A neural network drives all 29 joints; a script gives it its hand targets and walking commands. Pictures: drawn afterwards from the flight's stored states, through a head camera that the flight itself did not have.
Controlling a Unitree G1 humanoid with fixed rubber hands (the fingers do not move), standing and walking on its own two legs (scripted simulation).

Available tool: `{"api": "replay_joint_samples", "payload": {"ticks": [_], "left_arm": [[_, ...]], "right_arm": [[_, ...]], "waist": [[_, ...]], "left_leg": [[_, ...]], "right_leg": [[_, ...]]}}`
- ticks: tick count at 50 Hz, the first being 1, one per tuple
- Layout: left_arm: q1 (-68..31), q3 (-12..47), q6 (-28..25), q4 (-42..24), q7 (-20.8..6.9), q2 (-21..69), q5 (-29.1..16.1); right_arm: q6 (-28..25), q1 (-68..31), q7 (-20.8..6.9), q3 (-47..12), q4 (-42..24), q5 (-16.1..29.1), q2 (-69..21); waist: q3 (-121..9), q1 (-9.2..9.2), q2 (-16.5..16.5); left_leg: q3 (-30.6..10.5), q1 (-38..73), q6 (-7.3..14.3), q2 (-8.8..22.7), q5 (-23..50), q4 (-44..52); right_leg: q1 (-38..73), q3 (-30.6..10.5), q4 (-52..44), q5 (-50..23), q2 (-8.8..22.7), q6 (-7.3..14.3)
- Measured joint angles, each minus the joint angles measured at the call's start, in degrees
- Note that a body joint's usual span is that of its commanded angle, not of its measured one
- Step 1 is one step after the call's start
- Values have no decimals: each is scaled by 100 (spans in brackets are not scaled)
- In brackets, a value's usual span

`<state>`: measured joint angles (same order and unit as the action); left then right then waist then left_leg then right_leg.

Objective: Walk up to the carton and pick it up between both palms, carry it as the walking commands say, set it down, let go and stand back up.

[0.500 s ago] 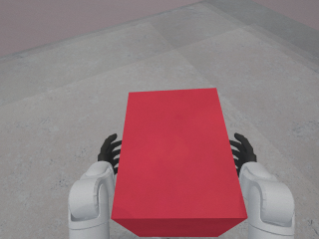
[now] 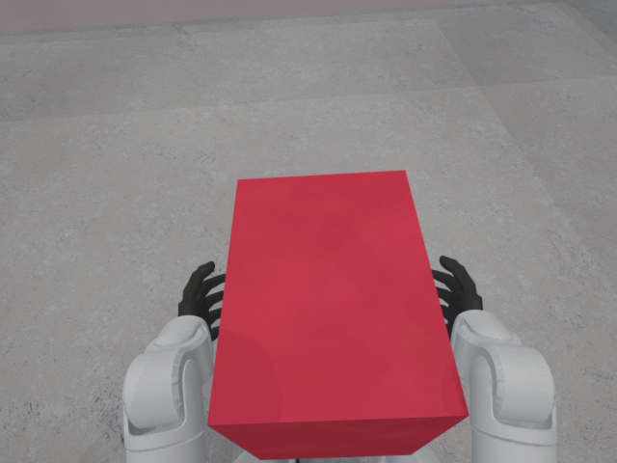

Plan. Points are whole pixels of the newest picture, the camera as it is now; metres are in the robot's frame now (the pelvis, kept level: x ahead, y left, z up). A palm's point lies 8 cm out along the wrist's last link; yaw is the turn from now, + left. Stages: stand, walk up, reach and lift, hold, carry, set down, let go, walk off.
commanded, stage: carry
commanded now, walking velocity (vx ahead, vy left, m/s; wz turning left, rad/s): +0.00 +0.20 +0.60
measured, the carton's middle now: (328, 324) +0.29 +0.02 -0.02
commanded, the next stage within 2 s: none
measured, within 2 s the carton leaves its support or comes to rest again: neither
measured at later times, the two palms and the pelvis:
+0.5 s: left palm out of the picture +0.14 +0.37 +0.08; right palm (270, 334) +0.24 +0.08 +0.08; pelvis -0.06 +0.15 -0.01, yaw +18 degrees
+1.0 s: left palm out of the picture -0.01 +0.49 +0.11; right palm (95, 419) +0.15 +0.23 +0.10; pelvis -0.16 +0.24 +0.02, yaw +32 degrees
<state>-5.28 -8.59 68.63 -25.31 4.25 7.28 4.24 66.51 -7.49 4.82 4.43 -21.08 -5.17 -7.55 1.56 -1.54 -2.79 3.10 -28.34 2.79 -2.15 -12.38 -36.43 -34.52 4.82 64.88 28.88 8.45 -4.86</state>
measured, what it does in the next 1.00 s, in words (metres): steps to the left, turning left: right foot, then left foot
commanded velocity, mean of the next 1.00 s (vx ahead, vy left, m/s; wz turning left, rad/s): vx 0.00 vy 0.20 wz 0.60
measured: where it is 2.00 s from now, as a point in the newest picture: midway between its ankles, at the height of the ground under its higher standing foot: outside the picture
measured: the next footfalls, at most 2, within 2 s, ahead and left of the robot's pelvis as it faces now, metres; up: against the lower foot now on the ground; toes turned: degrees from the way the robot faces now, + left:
right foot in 0.12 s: +0.05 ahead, -0.07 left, +0.00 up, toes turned -5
left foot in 0.46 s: -0.03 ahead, +0.29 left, +0.00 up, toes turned +22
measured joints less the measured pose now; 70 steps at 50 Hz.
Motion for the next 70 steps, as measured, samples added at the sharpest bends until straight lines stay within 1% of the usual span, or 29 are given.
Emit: {"api": "replay_joint_samples", "payload": {"ticks": [6, 7, 9, 12, 14, 19, 22, 24, 26, 27, 29, 31, 35, 40, 41, 42, 43, 44, 47, 49, 52, 55, 58, 59, 60, 62, 64, 67, 70], "left_arm": [[24, 99, -106, -102, -17, 3, -103], [20, 148, -138, -16, -27, 7, -90], [27, 212, -126, 107, -44, 5, -49], [97, 268, -55, 162, -61, 5, 24], [79, 262, -12, 149, -69, 7, 67], [-96, 227, 9, 155, -89, 14, 155], [-159, 240, 58, 173, -88, 19, 217], [-199, 178, 82, 186, -89, 10, 239], [-187, 25, 53, 286, -94, 18, 215], [-160, -17, 52, 330, -94, 15, 197], [-93, -19, 73, 328, -60, 7, 140], [-36, 47, 68, 226, -4, 2, 78], [15, 167, -22, -39, 34, 2, -16], [-2, 201, -107, 7, 3, 5, -71], [-10, 204, -111, 49, -10, 5, -68], [-22, 238, -139, 133, -23, 8, -55], [-46, 274, -151, 214, -37, 11, -22], [-48, 287, -127, 245, -46, 9, 1], [12, 279, -49, 270, -67, 8, 46], [-1, 267, -16, 246, -76, 10, 82], [-87, 235, -9, 220, -90, 15, 120], [-155, 233, 16, 206, -97, 18, 166], [-187, 233, 76, 202, -96, 20, 219], [-206, 203, 96, 191, -96, 15, 233], [-241, 122, 76, 239, -101, 7, 229], [-273, -35, 30, 386, -108, 22, 197], [-226, -63, 35, 425, -90, 18, 152], [-123, 47, 33, 249, -6, 7, 46], [-76, 132, -30, -1, 19, 6, -43]], "right_arm": [[57, 178, 21, -33, -449, -68, 15], [94, 182, 22, 18, -459, -74, 20], [157, 255, 24, 61, -450, -75, 24], [246, 292, 24, 88, -383, -52, 28], [272, 234, 23, 107, -335, -29, 29], [258, -2, 19, 221, -238, 11, 12], [259, -65, 8, 291, -170, 47, 6], [219, -127, -1, 273, -51, 48, -7], [73, -131, -8, 166, 211, 9, -12], [36, -111, -9, 120, 302, -12, -9], [23, -38, -9, 78, 333, -15, -2], [25, 50, -9, 78, 194, 15, 5], [-10, 216, -3, 57, -254, 40, 17], [58, 273, 2, 52, -460, -46, 21], [91, 273, 4, 58, -466, -66, 20], [129, 255, 6, 106, -458, -75, 23], [160, 260, 7, 151, -447, -71, 26], [184, 287, 8, 157, -436, -68, 26], [254, 291, 15, 132, -347, -65, 29], [281, 217, 21, 151, -302, -39, 29], [283, 78, 30, 197, -275, -16, 20], [292, -16, 33, 257, -246, 15, 11], [305, -74, 28, 295, -176, 44, 6], [302, -123, 23, 288, -125, 43, -1], [222, -160, 19, 249, 9, 29, -12], [67, -168, 14, 162, 261, -22, -14], [23, -100, 12, 113, 336, -37, -8], [27, 63, 11, 97, 91, 7, 6], [1, 207, 22, 52, -303, 18, 17]], "waist": [[-133, 87, 338], [-153, 112, 536], [-248, 193, 580], [-362, 281, 514], [-409, 297, 445], [-479, 298, 223], [-548, 302, 102], [-580, 308, 5], [-512, 247, -35], [-450, 198, -21], [-301, 103, -29], [-157, 41, -33], [-56, 37, 53], [-276, 166, 333], [-335, 194, 398], [-348, 221, 571], [-348, 244, 663], [-382, 263, 641], [-473, 310, 522], [-482, 328, 460], [-458, 337, 327], [-439, 341, 198], [-488, 330, 84], [-524, 326, 71], [-527, 327, 21], [-402, 230, 7], [-227, 123, -17], [6, 21, -14], [90, 23, 80]], "left_leg": [[-107, -77, 200, -354, 269, 182], [-191, -76, 159, -325, 265, 138], [-125, -402, -20, -352, -585, -960], [-85, -766, -234, -87, -756, -2718], [-112, -744, -370, 205, -662, -2953], [-70, -191, -431, 603, -1016, -1585], [123, 333, -364, 533, -932, -438], [148, 470, -386, 355, -158, 85], [85, 171, -266, 257, -264, -342], [52, 104, -188, 235, -362, -411], [11, 69, -61, 139, -348, -314], [-12, 73, 21, 0, -165, -119], [-51, 69, 246, -303, 140, 222], [-132, 134, 423, -630, 524, 721], [-157, 163, 439, -697, 603, 824], [-233, 197, 396, -695, 654, 861], [-251, 93, 103, -708, 353, 487], [-162, -131, -73, -704, -102, -272], [-58, -623, -255, -418, -598, -2329], [-118, -687, -351, -94, -595, -2814], [-160, -517, -418, 319, -786, -2396], [-51, -125, -407, 517, -1007, -1381], [147, 416, -335, 446, -850, -254], [142, 539, -313, 390, -339, 95], [110, 337, -331, 311, -145, -116], [29, 53, -250, 255, -341, -519], [-31, -8, -143, 162, -365, -471], [-93, -6, -17, -54, -73, -149], [-152, -10, 148, -285, 190, 141]], "right_leg": [[944, 243, -2345, -557, -483, 390], [1093, 343, -2633, -905, -543, 518], [1196, 457, -2784, -1144, -405, 613], [1473, 600, -3156, -1315, -152, 494], [1598, 663, -3347, -1436, 33, 376], [1550, 793, -3280, -1518, 654, 36], [1384, 847, -2953, -1434, 1092, -251], [1093, 711, -2352, -996, 1337, -344], [587, 249, -1140, 188, 1074, -307], [345, 93, -506, 468, 857, -286], [-13, -29, 311, 426, 496, -259], [-179, -33, 501, 137, 230, -205], [-25, -1, -255, -120, -171, -8], [849, 70, -1982, -247, -521, 223], [1152, 150, -2520, -390, -554, 239], [1365, 247, -2965, -911, -601, 371], [1469, 321, -3126, -1157, -576, 485], [1516, 363, -3190, -1226, -486, 547], [1724, 455, -3430, -1283, -204, 482], [1828, 514, -3523, -1336, -11, 359], [1833, 598, -3437, -1342, 347, 173], [1745, 683, -3183, -1260, 751, -62], [1558, 710, -2721, -1084, 1180, -368], [1402, 675, -2416, -971, 1306, -404], [1144, 470, -1901, -435, 1308, -427], [574, 2, -507, 574, 920, -388], [163, -153, 419, 632, 533, -347], [-54, -114, 431, 178, 128, -224], [95, -63, -351, -24, -196, -48]]}}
